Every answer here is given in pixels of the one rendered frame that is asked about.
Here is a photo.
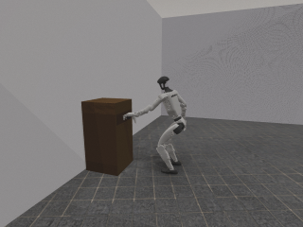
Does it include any robot right upper arm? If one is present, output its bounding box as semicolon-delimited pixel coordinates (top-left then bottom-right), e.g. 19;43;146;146
173;90;187;108

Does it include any right robot forearm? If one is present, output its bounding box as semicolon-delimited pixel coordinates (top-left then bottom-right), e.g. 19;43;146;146
181;105;187;120

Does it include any cabinet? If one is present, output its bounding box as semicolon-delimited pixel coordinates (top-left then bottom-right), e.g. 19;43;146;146
81;97;134;176

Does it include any robot left foot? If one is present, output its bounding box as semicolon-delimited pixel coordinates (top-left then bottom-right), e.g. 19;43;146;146
161;168;178;175

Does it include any left robot forearm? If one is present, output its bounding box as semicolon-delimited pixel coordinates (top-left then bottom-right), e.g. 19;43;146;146
134;105;152;117

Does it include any robot left hand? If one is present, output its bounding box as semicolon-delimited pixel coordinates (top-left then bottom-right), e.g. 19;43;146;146
123;113;136;123

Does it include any right robot thigh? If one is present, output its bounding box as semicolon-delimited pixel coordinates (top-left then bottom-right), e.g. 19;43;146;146
164;122;174;145

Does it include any drawer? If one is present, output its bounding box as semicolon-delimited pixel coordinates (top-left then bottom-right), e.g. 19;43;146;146
116;110;132;126

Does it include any robot left upper arm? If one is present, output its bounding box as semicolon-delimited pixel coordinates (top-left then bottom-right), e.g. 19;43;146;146
149;93;168;111

